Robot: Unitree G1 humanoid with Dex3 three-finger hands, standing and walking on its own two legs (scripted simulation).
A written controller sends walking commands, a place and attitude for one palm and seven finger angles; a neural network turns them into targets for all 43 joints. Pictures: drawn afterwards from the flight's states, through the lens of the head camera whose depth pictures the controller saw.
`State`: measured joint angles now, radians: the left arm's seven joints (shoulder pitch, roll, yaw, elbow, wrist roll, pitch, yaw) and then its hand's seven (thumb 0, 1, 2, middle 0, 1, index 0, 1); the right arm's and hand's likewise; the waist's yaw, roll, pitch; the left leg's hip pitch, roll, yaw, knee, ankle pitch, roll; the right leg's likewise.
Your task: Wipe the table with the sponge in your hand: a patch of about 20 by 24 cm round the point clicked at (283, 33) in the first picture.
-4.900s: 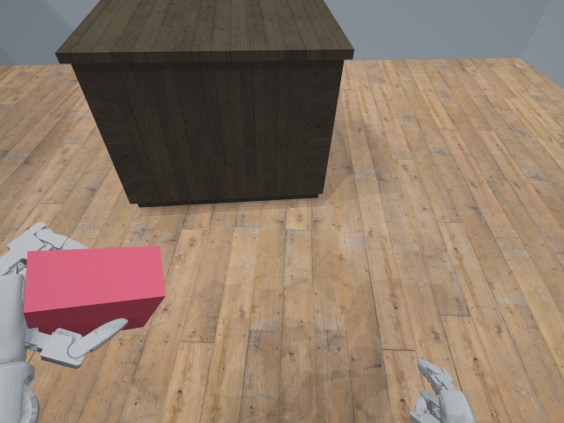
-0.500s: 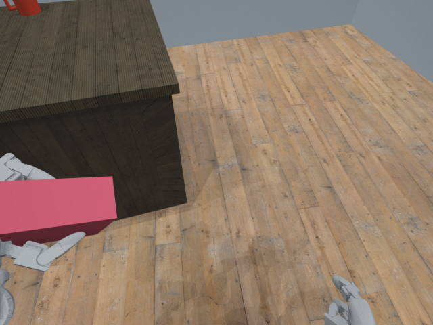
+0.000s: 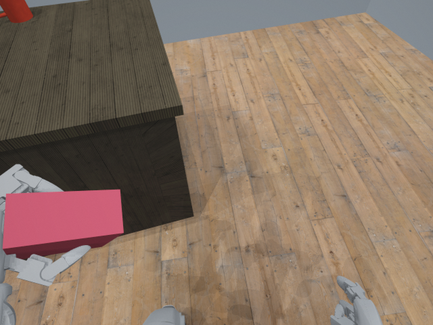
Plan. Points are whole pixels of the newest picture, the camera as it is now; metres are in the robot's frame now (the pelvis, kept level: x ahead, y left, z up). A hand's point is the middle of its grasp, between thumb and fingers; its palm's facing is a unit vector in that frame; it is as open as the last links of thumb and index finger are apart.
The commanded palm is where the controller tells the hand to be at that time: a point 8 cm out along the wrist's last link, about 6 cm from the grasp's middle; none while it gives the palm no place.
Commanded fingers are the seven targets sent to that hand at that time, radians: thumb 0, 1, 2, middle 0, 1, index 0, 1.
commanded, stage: take the last steps up to it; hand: left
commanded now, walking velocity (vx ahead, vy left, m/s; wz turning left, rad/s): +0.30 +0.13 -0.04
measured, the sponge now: (79, 224) +0.22 +0.20 +0.14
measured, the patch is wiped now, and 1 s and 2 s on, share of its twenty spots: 0.00 0.00 0.00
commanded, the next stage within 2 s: come to a stop and stand still in 0.76 s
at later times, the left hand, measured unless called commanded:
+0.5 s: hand (69, 149) +0.34 +0.25 +0.16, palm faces +0.38 -0.79 -0.48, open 10.0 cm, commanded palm +0.28 +0.30 +0.17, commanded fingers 0.00 0.10 1.30 -1.20 -1.60 -1.20 -1.60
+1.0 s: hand (71, 110) +0.42 +0.28 +0.17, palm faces +0.33 -0.84 -0.43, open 10.0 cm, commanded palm +0.36 +0.33 +0.17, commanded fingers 0.00 0.10 1.30 -1.20 -1.60 -1.20 -1.60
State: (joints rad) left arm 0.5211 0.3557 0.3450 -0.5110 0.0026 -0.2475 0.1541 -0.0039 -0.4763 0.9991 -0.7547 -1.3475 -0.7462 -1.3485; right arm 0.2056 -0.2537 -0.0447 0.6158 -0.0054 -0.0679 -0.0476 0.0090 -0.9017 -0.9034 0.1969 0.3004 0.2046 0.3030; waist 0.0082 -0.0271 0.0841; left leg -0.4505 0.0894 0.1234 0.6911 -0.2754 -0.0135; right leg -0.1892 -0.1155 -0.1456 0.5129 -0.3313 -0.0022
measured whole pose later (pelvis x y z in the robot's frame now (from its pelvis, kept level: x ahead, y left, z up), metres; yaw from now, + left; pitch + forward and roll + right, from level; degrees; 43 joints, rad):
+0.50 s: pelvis +0.11 +0.02 -0.01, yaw -2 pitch +0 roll +1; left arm 0.45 0.35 0.35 -0.43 -0.01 -0.22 0.14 0.00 -0.48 1.00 -0.75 -1.35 -0.75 -1.35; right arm 0.19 -0.20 0.00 0.68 0.01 -0.07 -0.05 0.01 -0.90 -0.90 0.20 0.30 0.21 0.30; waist 0.02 0.05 0.05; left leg -0.45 0.04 0.07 1.09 -0.43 -0.02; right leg -0.30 -0.06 -0.18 0.62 -0.33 -0.06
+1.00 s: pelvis +0.19 +0.06 -0.01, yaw -3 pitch +0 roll +0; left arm 0.49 0.38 0.36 -0.54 -0.03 -0.20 0.16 0.00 -0.48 1.00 -0.75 -1.35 -0.75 -1.35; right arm 0.19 -0.13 0.03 0.58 0.00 -0.11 -0.04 0.01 -0.90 -0.90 0.20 0.30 0.21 0.30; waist -0.01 -0.01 0.05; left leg -0.30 0.07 0.14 0.53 -0.23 0.00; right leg -0.35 -0.03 -0.11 0.72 -0.40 0.04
